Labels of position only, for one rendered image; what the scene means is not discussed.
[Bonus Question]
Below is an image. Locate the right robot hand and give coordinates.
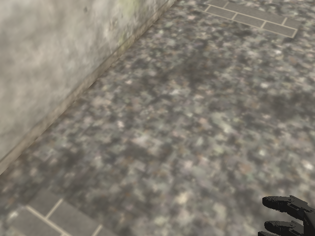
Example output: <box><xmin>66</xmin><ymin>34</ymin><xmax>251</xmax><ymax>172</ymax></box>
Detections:
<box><xmin>258</xmin><ymin>195</ymin><xmax>315</xmax><ymax>236</ymax></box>

